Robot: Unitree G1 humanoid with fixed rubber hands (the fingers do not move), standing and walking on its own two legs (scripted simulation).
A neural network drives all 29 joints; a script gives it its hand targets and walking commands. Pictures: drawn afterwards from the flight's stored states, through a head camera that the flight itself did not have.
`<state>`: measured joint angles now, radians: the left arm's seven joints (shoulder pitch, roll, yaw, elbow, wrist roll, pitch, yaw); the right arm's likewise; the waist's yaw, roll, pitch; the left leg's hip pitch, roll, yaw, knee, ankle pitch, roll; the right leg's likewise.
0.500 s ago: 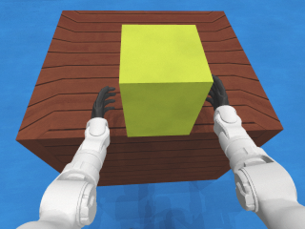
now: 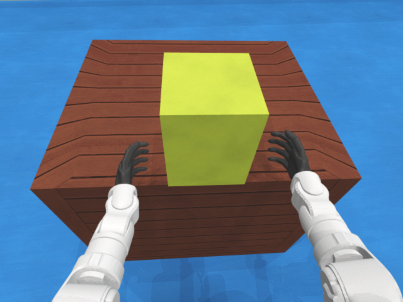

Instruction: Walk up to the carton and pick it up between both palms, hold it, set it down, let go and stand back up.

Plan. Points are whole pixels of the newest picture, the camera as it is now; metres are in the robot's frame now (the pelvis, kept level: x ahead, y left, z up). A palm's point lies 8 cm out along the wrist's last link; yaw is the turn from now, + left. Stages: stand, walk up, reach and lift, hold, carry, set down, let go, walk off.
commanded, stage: set down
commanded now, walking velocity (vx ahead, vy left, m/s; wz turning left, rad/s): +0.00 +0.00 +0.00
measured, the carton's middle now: (206, 122) +0.52 +0.00 +0.04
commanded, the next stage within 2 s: none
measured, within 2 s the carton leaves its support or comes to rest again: neither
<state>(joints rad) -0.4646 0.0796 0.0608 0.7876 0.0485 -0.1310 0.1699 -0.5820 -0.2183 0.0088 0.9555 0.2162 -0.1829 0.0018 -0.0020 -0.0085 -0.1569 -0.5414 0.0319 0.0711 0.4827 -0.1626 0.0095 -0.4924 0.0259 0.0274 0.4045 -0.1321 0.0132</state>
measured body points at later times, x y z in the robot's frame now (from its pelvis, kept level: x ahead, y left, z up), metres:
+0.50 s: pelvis +0.01 -0.03 +0.01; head +0.01 -0.02 +0.46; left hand +0.29 +0.17 +0.02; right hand +0.31 -0.22 +0.04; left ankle +0.04 +0.10 -0.74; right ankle +0.03 -0.13 -0.74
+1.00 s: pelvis +0.01 -0.03 +0.01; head -0.01 -0.02 +0.46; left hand +0.22 +0.16 +0.00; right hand +0.23 -0.22 +0.03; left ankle +0.04 +0.10 -0.74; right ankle +0.03 -0.13 -0.74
